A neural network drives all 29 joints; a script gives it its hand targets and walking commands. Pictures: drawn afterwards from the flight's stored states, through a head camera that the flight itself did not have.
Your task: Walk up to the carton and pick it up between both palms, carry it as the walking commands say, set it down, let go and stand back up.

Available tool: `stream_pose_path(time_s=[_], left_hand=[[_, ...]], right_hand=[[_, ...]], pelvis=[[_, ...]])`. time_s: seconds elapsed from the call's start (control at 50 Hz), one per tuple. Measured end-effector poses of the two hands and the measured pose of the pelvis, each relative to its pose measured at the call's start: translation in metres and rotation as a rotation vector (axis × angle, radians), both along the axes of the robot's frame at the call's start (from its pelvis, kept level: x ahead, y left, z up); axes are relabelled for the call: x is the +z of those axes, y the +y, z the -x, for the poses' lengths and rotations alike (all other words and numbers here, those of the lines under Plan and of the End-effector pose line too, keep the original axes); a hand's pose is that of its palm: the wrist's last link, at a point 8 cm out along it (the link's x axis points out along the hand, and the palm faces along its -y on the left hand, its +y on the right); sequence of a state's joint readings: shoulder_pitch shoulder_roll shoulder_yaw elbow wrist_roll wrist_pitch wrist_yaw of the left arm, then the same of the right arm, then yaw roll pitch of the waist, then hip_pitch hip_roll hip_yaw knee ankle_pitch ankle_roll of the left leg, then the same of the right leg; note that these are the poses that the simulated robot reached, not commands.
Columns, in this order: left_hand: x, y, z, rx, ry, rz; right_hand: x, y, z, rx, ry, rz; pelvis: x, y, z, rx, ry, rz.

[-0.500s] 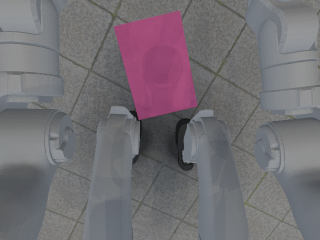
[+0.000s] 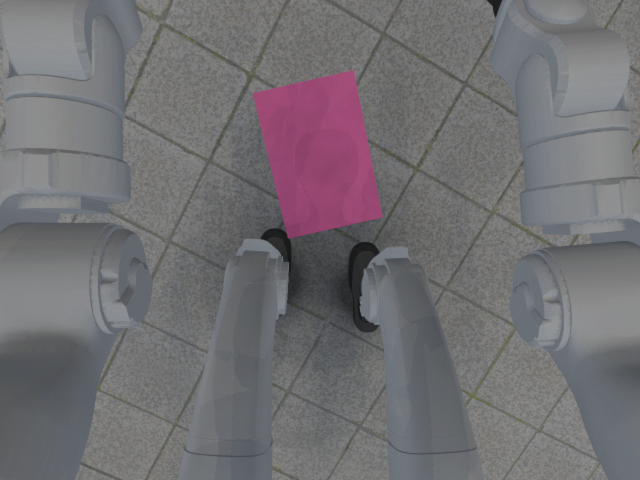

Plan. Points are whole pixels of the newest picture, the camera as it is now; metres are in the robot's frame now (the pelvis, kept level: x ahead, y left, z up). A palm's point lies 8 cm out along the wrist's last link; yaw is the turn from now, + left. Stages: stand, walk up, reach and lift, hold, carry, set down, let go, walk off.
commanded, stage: let go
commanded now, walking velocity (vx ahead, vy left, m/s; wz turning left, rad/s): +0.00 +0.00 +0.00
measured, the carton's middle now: (318, 159) +0.43 +0.01 -0.53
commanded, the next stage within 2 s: stand in 1.38 s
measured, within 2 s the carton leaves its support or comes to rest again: neither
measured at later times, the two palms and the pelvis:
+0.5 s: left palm out of the picture +0.41 +0.23 +0.00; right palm out of the picture +0.40 -0.20 -0.01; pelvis +0.02 +0.00 +0.07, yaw +0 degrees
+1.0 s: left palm out of the picture +0.27 +0.25 +0.09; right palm out of the picture +0.27 -0.24 +0.08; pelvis +0.09 +0.00 +0.14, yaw +1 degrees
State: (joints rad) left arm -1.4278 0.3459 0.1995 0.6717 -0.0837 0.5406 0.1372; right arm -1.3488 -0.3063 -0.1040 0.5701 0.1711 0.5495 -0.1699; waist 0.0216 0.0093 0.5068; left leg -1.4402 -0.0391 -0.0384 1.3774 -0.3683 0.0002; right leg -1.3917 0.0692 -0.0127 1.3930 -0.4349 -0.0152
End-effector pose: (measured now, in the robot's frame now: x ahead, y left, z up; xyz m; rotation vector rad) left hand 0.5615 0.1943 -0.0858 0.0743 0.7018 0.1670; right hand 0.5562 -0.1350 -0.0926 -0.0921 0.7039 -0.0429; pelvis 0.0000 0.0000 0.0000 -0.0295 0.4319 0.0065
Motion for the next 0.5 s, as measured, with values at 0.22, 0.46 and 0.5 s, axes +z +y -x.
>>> stream_pose_path(time_s=[0.22,0.46,0.5], left_hand=[[0.004,0.020,0.043,-0.014,0.029,-0.035],[0.074,0.033,0.138,-0.118,0.034,-0.066],[0.086,0.035,0.155,-0.113,0.037,-0.058]], right_hand=[[0.001,-0.030,0.047,-0.017,0.051,0.074],[0.071,-0.065,0.144,0.010,0.070,0.093],[0.086,-0.069,0.159,0.009,0.065,0.085]], pelvis=[[0.026,0.001,-0.009,0.002,-0.054,-0.003],[0.064,0.002,-0.013,0.005,-0.180,-0.008],[0.069,0.002,-0.015,0.005,-0.178,-0.008]])
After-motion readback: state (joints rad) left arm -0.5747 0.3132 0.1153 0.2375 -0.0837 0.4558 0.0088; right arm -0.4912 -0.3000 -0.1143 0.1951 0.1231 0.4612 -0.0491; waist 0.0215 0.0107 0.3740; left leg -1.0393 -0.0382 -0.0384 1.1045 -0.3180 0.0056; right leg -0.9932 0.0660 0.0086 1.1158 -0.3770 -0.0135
